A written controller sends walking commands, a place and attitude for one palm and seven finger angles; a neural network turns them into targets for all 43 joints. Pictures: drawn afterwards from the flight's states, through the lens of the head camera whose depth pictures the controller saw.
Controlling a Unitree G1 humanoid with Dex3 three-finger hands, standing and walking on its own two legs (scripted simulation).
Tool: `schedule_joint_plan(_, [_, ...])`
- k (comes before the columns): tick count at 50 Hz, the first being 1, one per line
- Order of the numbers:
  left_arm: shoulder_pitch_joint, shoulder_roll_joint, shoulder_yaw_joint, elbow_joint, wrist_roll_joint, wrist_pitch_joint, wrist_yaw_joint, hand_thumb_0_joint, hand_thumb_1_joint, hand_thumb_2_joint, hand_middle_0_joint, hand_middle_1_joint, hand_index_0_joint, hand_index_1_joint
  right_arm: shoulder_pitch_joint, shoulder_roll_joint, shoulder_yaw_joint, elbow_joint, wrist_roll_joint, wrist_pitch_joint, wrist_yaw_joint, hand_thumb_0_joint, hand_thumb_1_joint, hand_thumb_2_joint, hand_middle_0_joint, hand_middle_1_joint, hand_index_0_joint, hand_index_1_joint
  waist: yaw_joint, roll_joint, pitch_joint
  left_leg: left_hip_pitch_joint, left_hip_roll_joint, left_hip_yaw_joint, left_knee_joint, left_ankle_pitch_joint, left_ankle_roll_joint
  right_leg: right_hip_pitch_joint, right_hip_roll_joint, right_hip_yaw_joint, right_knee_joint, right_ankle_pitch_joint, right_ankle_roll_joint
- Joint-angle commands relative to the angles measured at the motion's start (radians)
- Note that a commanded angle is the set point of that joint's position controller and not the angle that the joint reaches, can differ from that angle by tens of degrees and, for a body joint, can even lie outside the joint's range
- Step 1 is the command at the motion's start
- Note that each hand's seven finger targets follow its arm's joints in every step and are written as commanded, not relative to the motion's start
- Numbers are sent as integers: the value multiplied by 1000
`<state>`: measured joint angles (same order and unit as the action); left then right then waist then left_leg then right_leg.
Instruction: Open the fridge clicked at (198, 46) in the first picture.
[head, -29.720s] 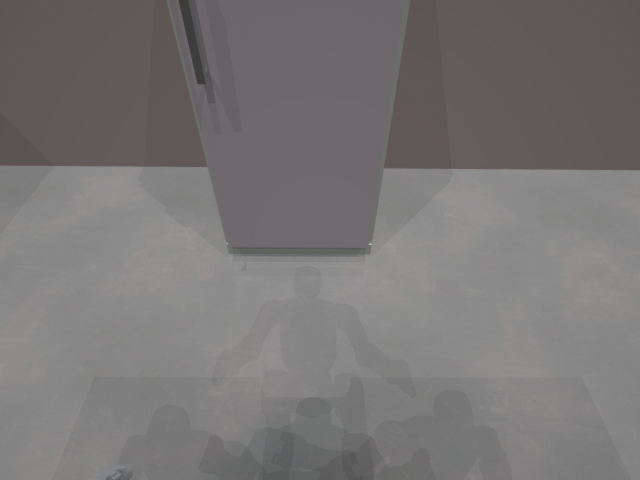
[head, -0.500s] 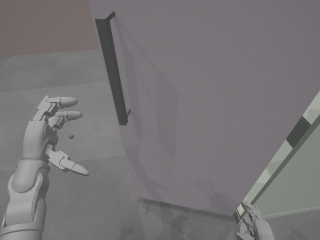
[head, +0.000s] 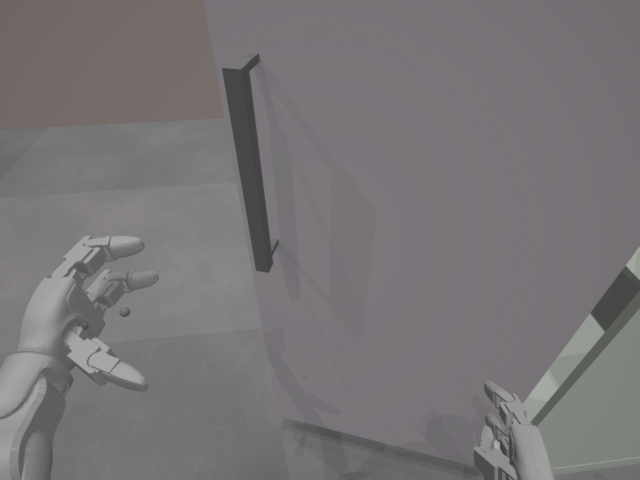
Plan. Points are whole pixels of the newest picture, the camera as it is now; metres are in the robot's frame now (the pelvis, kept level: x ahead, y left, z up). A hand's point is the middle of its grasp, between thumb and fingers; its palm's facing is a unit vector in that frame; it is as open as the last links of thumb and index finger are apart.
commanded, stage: draw the hand back to the body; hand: left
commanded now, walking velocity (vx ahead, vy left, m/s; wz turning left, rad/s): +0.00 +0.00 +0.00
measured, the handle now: (258, 177) +0.44 +0.16 +0.19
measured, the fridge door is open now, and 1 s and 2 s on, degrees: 69 69 69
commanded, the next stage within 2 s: step back with the hand held close in 1.18 s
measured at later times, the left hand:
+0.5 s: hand (89, 322) +0.20 +0.27 +0.16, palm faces +0.43 -0.85 -0.32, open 11.8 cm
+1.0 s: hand (68, 326) +0.19 +0.28 +0.17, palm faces +0.49 -0.79 -0.36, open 7.6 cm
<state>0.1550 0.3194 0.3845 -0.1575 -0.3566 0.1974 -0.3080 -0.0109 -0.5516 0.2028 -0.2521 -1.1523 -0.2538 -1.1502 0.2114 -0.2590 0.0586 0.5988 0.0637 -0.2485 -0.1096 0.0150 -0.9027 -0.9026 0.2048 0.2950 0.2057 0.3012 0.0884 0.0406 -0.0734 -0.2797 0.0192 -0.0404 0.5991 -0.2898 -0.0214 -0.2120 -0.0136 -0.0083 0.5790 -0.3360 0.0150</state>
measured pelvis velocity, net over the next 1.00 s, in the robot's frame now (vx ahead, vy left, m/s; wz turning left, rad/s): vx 0.00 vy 0.01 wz -0.01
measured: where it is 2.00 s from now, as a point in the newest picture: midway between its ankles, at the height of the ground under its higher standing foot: outside the picture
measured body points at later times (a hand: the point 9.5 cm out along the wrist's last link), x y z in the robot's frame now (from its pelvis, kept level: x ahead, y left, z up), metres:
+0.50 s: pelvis -0.01 +0.01 +0.01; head -0.03 +0.00 +0.46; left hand +0.17 +0.31 +0.18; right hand +0.16 -0.21 -0.08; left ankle +0.02 +0.13 -0.73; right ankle -0.01 -0.13 -0.73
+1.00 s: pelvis +0.00 +0.01 +0.01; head -0.02 -0.01 +0.46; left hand +0.16 +0.32 +0.19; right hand +0.21 -0.21 -0.06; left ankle +0.02 +0.13 -0.73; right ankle -0.01 -0.13 -0.73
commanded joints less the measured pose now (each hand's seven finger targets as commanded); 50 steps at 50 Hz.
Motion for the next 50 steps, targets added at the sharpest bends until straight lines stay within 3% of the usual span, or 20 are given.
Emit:
schedule_joint_plan(1, [-275, 218, 55, -329, 3, -65, 13, 0, -514, 218, -249, -1129, -249, -1129, -120, -96, -35, -171, -5, -60, -17, 0, -900, -900, 200, 300, 200, 300, -26, 55, -107, 133, -29, 29, -83, 195, 52, -49, 32, -43, -98, 249, -21])
schedule_joint_plan(3, [-288, 230, 65, -355, 5, -92, 21, 0, -441, 252, -246, -1086, -246, -1086, -122, -92, -29, -163, -10, -68, -23, 0, -900, -900, 200, 300, 200, 300, -26, 81, -115, 142, -30, 18, -92, 176, 46, -40, 35, -46, -102, 219, -26])
schedule_joint_plan(4, [-268, 252, 86, -361, 3, -105, 25, 0, -405, 270, -245, -1065, -245, -1065, -122, -96, -29, -158, -13, -70, -25, 0, -900, -900, 200, 300, 200, 300, -22, 43, -121, 138, -28, 18, -89, 178, 48, -29, 37, -44, -108, 219, -25])
schedule_joint_plan(5, [-249, 248, 94, -343, -1, -109, 23, 0, -369, 287, -244, -1044, -244, -1044, -123, -94, -27, -153, -14, -71, -26, 0, -900, -900, 200, 300, 200, 300, -21, 61, -121, 136, -27, 17, -94, 173, 46, -27, 35, -46, -107, 215, -26])
schedule_joint_plan(6, [-267, 350, 112, -390, 152, -175, 192, 0, -332, 305, -242, -1023, -242, -1023, -157, -83, -27, -142, -53, -69, -22, 0, -900, -900, 200, 300, 200, 300, -3, 36, 0, 82, -43, 29, -114, 133, 45, -67, 27, -4, -194, 158, -19])
schedule_joint_plan(7, [-179, 226, 48, -280, 162, -188, 255, 0, -296, 322, -241, -1001, -241, -1001, -149, -72, -22, -119, -60, -65, -22, 0, -900, -900, 200, 300, 200, 300, -26, 23, 54, 72, -36, 28, -131, 70, 38, -86, 18, -20, -193, 88, -20])
schedule_joint_plan(8, [-138, 182, 17, -254, 169, -195, 283, 0, -260, 340, -240, -980, -240, -980, -147, -70, -20, -119, -57, -53, -18, 0, -900, -900, 200, 300, 200, 300, -28, 6, 82, 63, -29, 15, -146, 28, 35, -92, 16, -23, -189, 50, -19])
schedule_joint_plan(9, [-119, 184, 12, -269, 192, -211, 306, 0, -224, 357, -239, -959, -239, -959, -146, -75, -28, -109, -59, -44, -14, 0, -900, -900, 200, 300, 200, 300, -23, -5, 65, 76, -25, 20, -153, 27, 39, -70, 18, -19, -201, 48, -21])
schedule_joint_plan(11, [-81, 172, -3, -290, 215, -242, 338, 0, -151, 393, -236, -916, -236, -916, -143, -70, -29, -109, -64, -26, -10, 0, -900, -900, 200, 300, 200, 300, -23, 65, 21, 108, -22, 29, -171, 20, 39, -34, 8, -20, -187, 54, -21])
schedule_joint_plan(17, [-53, 211, 16, -356, 255, -307, 397, 0, 66, 497, -229, -789, -229, -789, -164, -75, -41, -106, -77, -5, -12, 0, -900, -900, 200, 300, 200, 300, -17, -14, -41, 143, -14, 34, -209, 26, 49, 36, 6, -16, -211, 50, -16])
schedule_joint_plan(19, [-38, 239, 40, -372, 269, -322, 410, 0, 139, 533, -226, -746, -226, -746, -168, -80, -44, -94, -82, -7, -14, 0, -900, -900, 200, 300, 200, 300, -11, -1, -39, 154, -13, 33, -219, 49, 50, 47, 6, -18, -221, 71, -20])
schedule_joint_plan(20, [-38, 231, 37, -396, 274, -328, 414, 0, 175, 550, -225, -725, -225, -725, -171, -75, -44, -93, -80, -7, -14, 0, -900, -900, 200, 300, 200, 300, -11, 39, -44, 163, -13, 32, -224, 60, 48, 57, 5, -18, -215, 83, -23])
schedule_joint_plan(23, [5, 221, 40, -382, 281, -339, 422, 0, 284, 603, -221, -661, -221, -661, -168, -71, -47, -81, -81, -6, -13, 0, -900, -900, 200, 300, 200, 300, -11, 62, 1, 167, -15, 34, -233, 73, 43, 51, 7, -23, -223, 101, -25])
schedule_joint_plan(24, [34, 228, 52, -360, 283, -339, 421, 0, 320, 620, -220, -640, -220, -640, -170, -76, -49, -75, -84, -4, -13, 0, -900, -900, 200, 300, 200, 300, -5, 34, 17, 156, -14, 34, -238, 81, 45, 58, 8, -24, -233, 105, -25])
schedule_joint_plan(27, [82, 203, 46, -348, 280, -345, 418, 0, 429, 673, -216, -576, -216, -576, -163, -72, -55, -79, -82, 5, -8, 0, -900, -900, 200, 300, 200, 300, -6, 28, 37, 162, -10, 40, -246, 108, 43, 62, 9, -27, -227, 130, -23])
schedule_joint_plan(29, [124, 201, 54, -324, 278, -344, 412, 0, 501, 707, -214, -534, -214, -534, -167, -77, -61, -79, -80, 14, -5, 0, -900, -900, 200, 300, 200, 300, -2, -34, 54, 163, -8, 45, -248, 131, 46, 64, 15, -29, -240, 144, -20])
schedule_joint_plan(32, [126, 203, 63, -347, 276, -348, 409, 0, 610, 760, -210, -470, -210, -470, -161, -74, -64, -87, -80, 26, -3, 0, -900, -900, 200, 300, 200, 300, -4, 6, 42, 172, -9, 52, -250, 133, 45, 73, 10, -24, -238, 148, -19])
schedule_joint_plan(34, [163, 225, 90, -342, 276, -347, 409, 0, 682, 795, -207, -427, -207, -427, -163, -77, -69, -88, -81, 31, -4, 0, -900, -900, 200, 300, 200, 300, 4, -15, 38, 175, -10, 58, -246, 154, 48, 84, 11, -22, -248, 168, -18])
schedule_joint_plan(40, [159, 233, 97, -437, 282, -349, 416, 0, 900, 900, -200, -300, -200, -300, -158, -67, -67, -96, -85, 31, -5, 0, -900, -900, 200, 300, 200, 300, -2, 50, 8, 208, -16, 64, -230, 219, 46, 106, 10, -23, -245, 239, -21])
schedule_joint_plan(50, [136, 201, 67, -377, 281, -323, 414, 0, 900, 900, -200, -300, -200, -300, -158, -67, -67, -92, -86, 50, -8, 0, -900, -900, 200, 300, 200, 300, -10, -5, 45, 217, -15, 66, -238, 214, 51, 84, 11, -26, -256, 230, -14])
